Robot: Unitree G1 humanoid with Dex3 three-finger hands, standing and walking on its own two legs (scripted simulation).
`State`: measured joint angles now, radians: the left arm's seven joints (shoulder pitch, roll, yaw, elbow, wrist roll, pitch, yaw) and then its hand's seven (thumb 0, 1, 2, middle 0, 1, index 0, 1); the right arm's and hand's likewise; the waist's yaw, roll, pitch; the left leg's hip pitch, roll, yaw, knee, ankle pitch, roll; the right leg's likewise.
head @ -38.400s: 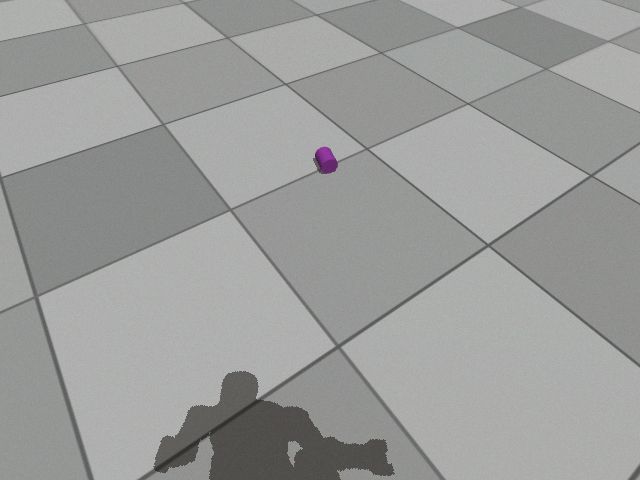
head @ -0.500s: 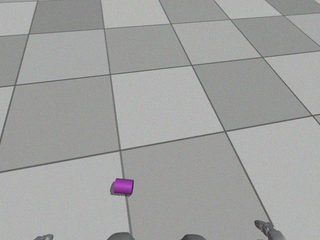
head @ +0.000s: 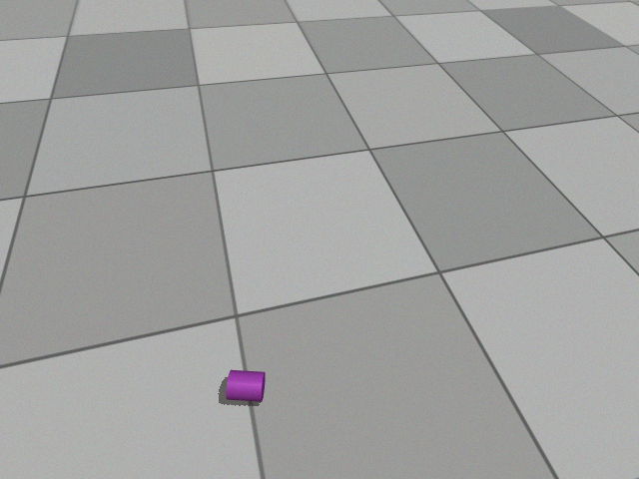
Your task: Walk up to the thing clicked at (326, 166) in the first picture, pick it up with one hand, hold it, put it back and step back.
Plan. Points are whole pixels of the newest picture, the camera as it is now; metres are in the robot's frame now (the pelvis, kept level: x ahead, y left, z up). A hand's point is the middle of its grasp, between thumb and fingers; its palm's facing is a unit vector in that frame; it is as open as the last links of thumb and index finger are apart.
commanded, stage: walk up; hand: left
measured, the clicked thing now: (246, 385) +0.48 +0.18 -0.72
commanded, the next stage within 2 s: stand in 0.56 s
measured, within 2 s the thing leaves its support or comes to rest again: neither
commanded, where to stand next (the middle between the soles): +0.09 -0.05 m, yaw +0 degrees
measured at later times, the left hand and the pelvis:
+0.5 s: hand out of the picture +0.10 +0.24 -0.14, palm faces -0.02 -0.94 -0.35, open 7.4 cm; pelvis +0.02 -0.02 +0.02, yaw +0 degrees
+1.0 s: hand out of the picture +0.12 +0.23 -0.13, palm faces -0.03 -0.94 -0.34, open 7.4 cm; pelvis +0.02 -0.02 +0.02, yaw +0 degrees
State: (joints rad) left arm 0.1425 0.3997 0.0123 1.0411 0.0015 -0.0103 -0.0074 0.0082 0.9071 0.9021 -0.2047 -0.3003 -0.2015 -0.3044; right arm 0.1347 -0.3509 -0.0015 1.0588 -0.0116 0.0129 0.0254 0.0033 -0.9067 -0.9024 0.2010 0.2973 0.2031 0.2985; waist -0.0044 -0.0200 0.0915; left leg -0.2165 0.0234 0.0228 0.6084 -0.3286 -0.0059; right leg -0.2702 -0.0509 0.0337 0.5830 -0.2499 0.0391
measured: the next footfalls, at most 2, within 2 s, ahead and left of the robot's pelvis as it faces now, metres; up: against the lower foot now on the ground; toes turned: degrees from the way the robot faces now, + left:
none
